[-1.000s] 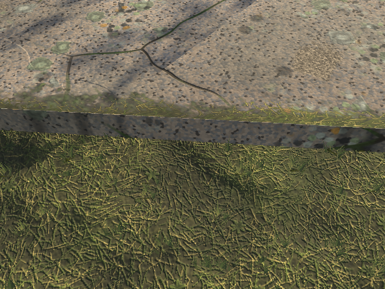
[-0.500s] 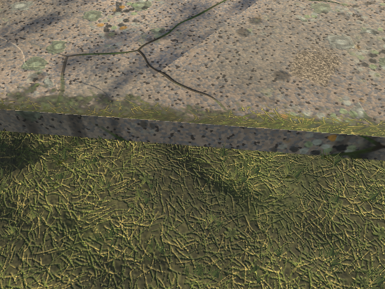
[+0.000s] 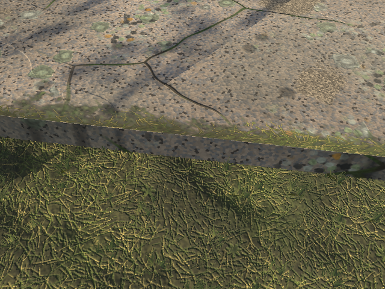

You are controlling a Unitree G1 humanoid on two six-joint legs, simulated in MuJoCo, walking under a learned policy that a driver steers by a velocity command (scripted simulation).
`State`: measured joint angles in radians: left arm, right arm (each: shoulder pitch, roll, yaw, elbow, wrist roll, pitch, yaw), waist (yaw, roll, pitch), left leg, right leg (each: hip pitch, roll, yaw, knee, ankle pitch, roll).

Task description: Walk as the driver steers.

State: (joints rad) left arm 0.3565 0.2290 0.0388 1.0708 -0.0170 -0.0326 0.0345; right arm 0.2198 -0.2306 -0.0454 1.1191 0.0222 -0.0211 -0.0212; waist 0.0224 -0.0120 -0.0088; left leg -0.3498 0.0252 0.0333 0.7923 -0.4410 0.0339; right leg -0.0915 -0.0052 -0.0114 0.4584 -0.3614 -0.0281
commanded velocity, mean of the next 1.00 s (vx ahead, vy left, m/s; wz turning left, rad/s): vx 0.44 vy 0.00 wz -0.24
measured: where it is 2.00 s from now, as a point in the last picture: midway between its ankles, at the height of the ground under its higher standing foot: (252, 204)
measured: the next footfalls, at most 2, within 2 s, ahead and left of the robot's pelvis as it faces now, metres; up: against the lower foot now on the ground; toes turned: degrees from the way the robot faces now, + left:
right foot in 0.60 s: +0.45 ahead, -0.10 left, +0.00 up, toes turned -7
left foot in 1.08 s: +0.74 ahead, +0.04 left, +0.00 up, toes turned -21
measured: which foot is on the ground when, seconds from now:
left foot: down 0.00-0.62, up 0.64-1.00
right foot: down 0.00-0.10, up 0.12-0.58, down 0.60-1.00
